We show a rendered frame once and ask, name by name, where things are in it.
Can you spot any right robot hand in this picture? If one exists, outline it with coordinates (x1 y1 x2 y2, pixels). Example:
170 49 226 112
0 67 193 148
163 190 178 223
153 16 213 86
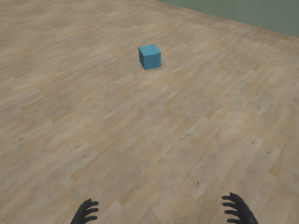
222 192 259 224

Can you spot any left robot hand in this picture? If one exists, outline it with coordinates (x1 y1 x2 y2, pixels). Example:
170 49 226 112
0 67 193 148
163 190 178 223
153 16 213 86
70 199 99 224

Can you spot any carton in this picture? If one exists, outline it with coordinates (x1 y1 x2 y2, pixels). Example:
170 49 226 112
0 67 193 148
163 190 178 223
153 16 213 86
138 44 161 70

